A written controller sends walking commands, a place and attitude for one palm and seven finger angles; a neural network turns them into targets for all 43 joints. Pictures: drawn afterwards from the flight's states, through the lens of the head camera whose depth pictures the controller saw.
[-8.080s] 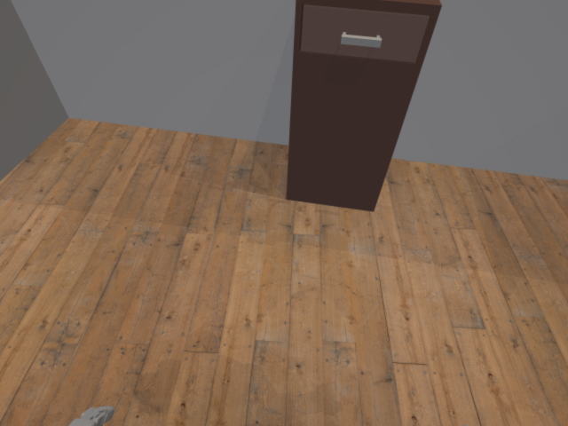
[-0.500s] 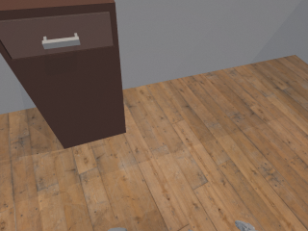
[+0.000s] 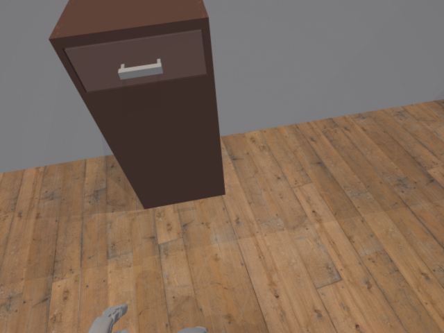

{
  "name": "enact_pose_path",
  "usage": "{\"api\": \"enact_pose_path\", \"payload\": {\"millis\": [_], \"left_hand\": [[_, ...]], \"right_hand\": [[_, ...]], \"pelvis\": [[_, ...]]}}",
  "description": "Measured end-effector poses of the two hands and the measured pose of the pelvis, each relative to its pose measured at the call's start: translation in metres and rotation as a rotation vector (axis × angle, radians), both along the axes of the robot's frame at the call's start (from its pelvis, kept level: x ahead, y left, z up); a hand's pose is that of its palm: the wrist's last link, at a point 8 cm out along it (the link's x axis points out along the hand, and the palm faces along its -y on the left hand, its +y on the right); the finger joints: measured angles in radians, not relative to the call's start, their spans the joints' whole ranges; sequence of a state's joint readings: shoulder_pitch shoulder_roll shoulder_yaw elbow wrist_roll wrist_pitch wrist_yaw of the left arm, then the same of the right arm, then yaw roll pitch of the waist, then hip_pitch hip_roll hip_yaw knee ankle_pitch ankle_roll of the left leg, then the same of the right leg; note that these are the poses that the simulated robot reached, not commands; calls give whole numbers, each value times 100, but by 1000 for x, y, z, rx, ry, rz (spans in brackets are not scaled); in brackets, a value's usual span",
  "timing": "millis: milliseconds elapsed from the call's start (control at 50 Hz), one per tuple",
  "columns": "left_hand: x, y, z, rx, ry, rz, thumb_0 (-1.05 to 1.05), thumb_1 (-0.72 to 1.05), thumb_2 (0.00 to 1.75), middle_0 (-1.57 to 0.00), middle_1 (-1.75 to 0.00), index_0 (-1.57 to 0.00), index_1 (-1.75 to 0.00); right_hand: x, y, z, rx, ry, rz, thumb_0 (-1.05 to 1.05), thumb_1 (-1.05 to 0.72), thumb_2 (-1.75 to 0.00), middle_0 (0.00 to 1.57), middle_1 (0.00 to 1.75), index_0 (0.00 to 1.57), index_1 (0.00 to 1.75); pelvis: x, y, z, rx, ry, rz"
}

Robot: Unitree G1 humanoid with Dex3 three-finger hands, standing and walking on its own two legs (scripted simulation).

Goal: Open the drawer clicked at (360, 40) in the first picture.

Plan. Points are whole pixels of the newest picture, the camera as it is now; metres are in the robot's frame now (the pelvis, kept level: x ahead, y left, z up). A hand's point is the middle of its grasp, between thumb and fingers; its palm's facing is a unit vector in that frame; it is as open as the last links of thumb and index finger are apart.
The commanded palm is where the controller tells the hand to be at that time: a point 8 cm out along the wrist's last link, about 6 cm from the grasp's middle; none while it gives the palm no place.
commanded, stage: turn to face it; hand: left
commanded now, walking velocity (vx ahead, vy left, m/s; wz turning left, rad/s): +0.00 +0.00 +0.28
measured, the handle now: (141, 67) +0.81 +0.26 +0.05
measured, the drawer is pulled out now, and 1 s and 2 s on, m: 0.00 0.00 0.00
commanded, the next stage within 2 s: take the last steps up to it in 0.10 s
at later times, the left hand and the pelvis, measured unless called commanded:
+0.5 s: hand out of the picture -0.08 +0.22 -0.18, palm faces +0.21 -0.96 -0.19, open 7.4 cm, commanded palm none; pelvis +0.00 +0.03 +0.01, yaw +7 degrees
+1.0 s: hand (161, 294) +0.23 +0.16 -0.16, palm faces +0.11 -0.97 -0.22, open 7.4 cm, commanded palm none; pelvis +0.15 -0.04 -0.01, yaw +6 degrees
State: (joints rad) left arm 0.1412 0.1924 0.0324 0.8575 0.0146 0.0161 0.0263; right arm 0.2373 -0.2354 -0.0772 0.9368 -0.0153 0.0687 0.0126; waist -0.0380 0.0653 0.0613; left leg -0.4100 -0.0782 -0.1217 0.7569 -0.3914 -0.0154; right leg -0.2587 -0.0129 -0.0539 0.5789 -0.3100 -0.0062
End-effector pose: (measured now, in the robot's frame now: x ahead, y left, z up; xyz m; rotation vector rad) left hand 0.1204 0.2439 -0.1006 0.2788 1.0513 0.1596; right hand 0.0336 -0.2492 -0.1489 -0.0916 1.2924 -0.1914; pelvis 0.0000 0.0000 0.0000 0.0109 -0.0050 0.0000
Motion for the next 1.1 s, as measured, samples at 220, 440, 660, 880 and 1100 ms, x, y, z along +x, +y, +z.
{"api": "enact_pose_path", "payload": {"millis": [220,440,660,880,1100], "left_hand": [[-88,-13,-3,-37,112,163,0,90,90,-20,-30,-20,-30],[-203,14,-46,-138,349,333,0,90,90,-20,-30,-20,-30],[-143,28,-34,-161,340,282,1,91,90,-19,-30,-19,-30],[42,-7,-38,-99,175,119,0,91,90,-19,-30,-19,-30],[90,-50,-19,-75,130,199,-1,94,90,-20,-30,-20,-30]], "right_hand": [[9,-14,10,-13,51,108,1,-91,-90,20,30,19,30],[66,45,25,-64,-97,263,1,-91,-90,20,30,19,30],[20,56,31,-54,48,169,0,-93,-90,21,30,20,30],[-8,20,2,22,316,21,1,-91,-90,21,30,20,30],[165,-28,5,10,94,106,1,-91,-90,20,30,19,30]], "pelvis": [[-7,-9,12,30,-16,101],[-7,26,0,-12,-16,141],[32,35,15,-14,-31,127],[113,-10,-8,8,-8,92],[184,-46,7,-2,-23,120]]}}
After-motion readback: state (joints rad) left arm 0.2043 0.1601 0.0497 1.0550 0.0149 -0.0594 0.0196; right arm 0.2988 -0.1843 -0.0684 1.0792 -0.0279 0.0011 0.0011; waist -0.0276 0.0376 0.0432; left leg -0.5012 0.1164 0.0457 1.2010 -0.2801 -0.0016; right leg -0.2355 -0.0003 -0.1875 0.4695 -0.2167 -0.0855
